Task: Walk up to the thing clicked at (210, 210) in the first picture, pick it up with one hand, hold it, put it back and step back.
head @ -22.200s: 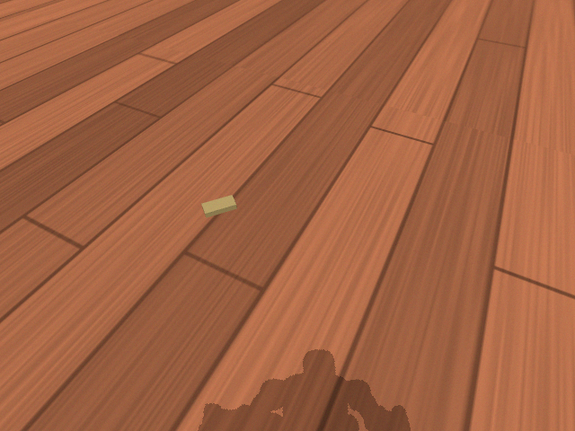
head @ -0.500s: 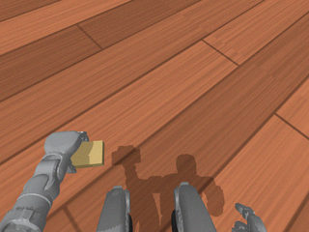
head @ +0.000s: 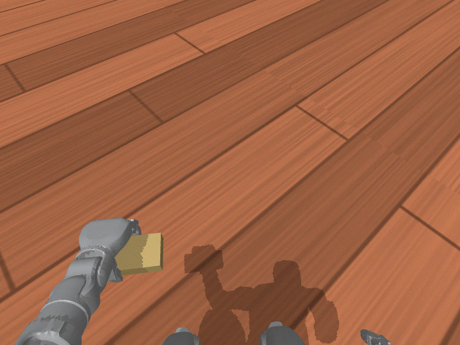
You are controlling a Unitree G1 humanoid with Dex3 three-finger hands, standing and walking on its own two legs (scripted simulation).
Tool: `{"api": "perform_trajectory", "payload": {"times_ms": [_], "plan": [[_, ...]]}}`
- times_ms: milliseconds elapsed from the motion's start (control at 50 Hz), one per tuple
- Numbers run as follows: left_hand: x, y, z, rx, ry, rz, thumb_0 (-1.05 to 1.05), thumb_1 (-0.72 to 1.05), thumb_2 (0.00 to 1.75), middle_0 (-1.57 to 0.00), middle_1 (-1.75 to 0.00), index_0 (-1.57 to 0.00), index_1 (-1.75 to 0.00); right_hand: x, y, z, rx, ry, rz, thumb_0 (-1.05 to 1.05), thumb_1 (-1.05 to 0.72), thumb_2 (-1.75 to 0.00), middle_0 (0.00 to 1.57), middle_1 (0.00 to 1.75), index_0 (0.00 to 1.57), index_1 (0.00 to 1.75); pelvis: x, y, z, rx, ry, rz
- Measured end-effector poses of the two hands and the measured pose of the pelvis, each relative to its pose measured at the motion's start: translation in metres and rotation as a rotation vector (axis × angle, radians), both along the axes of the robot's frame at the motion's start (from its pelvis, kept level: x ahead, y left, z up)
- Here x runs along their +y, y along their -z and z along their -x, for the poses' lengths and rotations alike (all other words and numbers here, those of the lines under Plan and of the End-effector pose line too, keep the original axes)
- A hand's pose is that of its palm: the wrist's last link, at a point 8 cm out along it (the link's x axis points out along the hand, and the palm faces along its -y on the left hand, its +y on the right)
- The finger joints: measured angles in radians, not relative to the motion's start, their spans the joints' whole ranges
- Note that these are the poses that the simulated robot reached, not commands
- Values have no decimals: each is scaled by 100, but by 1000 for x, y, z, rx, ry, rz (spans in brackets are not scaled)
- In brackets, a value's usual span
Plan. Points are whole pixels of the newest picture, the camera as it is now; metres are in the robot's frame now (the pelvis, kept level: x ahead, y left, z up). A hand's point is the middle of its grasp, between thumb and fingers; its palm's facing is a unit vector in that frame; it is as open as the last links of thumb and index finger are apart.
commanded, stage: lift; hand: left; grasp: from above
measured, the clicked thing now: (124, 255) +0.32 +0.22 -0.12
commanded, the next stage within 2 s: hold in 0.10 s
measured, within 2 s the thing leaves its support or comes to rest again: neither
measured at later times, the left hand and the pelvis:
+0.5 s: hand (107, 237) +0.33 +0.23 -0.03, palm faces -0.46 -0.03 -0.89, open 10.0 cm; pelvis +0.03 +0.00 +0.04, yaw +0 degrees
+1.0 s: hand (103, 235) +0.32 +0.22 -0.01, palm faces -0.47 -0.02 -0.88, open 10.0 cm; pelvis +0.03 +0.00 +0.05, yaw -1 degrees
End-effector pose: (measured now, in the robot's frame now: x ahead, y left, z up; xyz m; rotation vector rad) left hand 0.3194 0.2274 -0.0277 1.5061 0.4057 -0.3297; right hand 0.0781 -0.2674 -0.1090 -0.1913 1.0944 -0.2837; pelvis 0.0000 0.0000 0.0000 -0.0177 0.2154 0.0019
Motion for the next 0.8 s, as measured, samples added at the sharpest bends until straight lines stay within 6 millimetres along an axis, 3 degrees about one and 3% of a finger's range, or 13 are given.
{"api": "perform_trajectory", "payload": {"times_ms": [380,800], "plan": [[-1,-43,-12,4,23,-1,1,2,45,-76,-41,-75,-43,2,-31,-35,-45,-6,-24,1,-90,-90,20,30,20,30,0,-31,-21,-70,4,-11],[-2,-71,-16,9,37,-1,1,2,45,-77,-41,-75,-42,4,-45,-49,-75,0,-36,1,-90,-90,20,30,20,30,2,-44,-29,-122,17,-14]]}}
